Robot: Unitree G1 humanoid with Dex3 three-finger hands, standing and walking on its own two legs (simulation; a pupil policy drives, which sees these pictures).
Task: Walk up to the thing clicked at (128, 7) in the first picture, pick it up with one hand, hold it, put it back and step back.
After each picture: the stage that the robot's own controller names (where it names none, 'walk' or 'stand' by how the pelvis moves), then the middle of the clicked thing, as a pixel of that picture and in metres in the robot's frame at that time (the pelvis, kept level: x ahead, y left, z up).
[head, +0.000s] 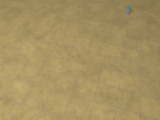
stand; (128, 10) +2.16 -0.72 -0.72
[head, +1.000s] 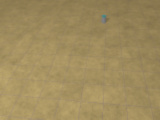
walk; (103, 19) +2.11 -0.18 -0.70
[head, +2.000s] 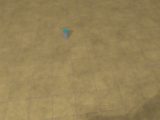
walk; (66, 34) +1.51 +0.26 -0.71
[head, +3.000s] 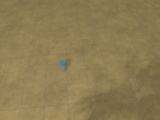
walk; (63, 65) +0.98 +0.26 -0.72
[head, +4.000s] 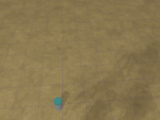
walk; (58, 103) +0.59 +0.20 -0.69
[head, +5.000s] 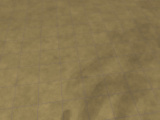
stand; out of the picture +0.36 +0.18 -0.69
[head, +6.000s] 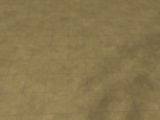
stand; out of the picture +0.32 +0.16 -0.72
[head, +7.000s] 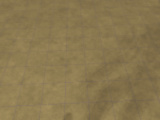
stand; out of the picture +0.35 +0.19 -0.71
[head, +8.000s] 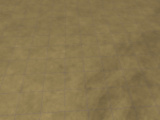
stand; out of the picture +0.33 +0.18 -0.73
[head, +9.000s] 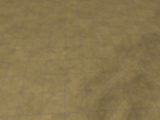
stand; out of the picture +0.33 +0.18 -0.73
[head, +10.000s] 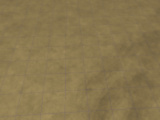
stand; out of the picture +0.32 +0.18 -0.73
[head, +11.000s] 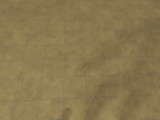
go down; out of the picture +0.34 +0.18 -0.71
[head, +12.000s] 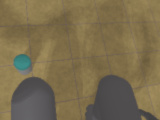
go down; (23, 65) +0.41 +0.22 -0.29
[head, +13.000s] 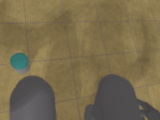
close in; (20, 64) +0.41 +0.23 -0.28
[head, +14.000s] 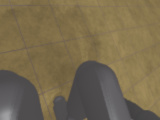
close; out of the picture +0.39 +0.26 -0.22
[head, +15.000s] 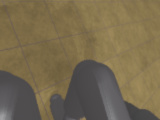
close; out of the picture +0.39 +0.26 -0.22
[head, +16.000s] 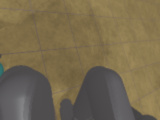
lift; out of the picture +0.33 +0.23 -0.19
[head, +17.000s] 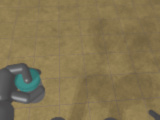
lift; (31, 87) +0.32 +0.18 +0.01
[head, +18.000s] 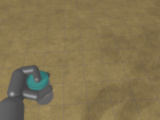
hold; (41, 88) +0.33 +0.16 +0.02
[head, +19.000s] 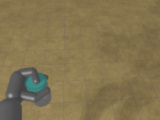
hold; (39, 90) +0.32 +0.17 +0.00
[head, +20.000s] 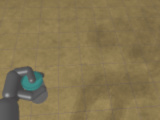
crouch; (35, 88) +0.34 +0.17 -0.04
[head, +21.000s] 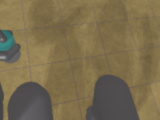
lower; (6, 48) +0.45 +0.22 -0.10
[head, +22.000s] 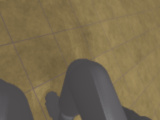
lower; out of the picture +0.42 +0.28 -0.23
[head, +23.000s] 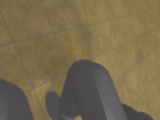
lower; out of the picture +0.42 +0.28 -0.23
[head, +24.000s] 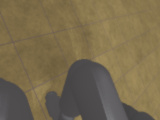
lower; out of the picture +0.42 +0.28 -0.23
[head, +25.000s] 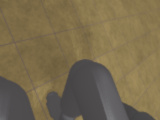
lower; out of the picture +0.41 +0.28 -0.23
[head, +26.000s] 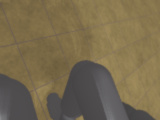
open; out of the picture +0.40 +0.27 -0.23
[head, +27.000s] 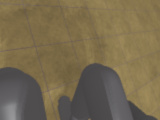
stand; out of the picture +0.40 +0.25 -0.23
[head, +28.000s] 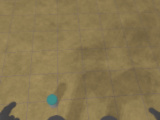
stand; (52, 101) +0.39 +0.18 -0.56
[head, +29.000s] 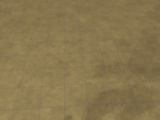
stand; out of the picture +0.37 +0.16 -0.66
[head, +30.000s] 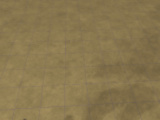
stand; out of the picture +0.37 +0.16 -0.67
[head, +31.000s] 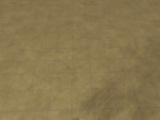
stand; out of the picture +0.40 +0.15 -0.72
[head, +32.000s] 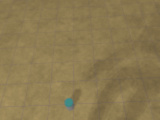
walk; (69, 104) +0.44 +0.17 -0.70
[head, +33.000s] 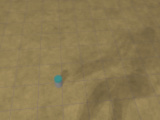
walk; (58, 81) +0.67 +0.18 -0.71
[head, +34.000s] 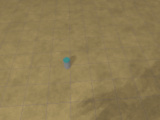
stand; (67, 63) +0.99 +0.22 -0.70
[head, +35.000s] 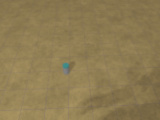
stand; (66, 68) +0.99 +0.19 -0.72
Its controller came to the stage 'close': yes
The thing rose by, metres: 0.72
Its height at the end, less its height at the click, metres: +0.00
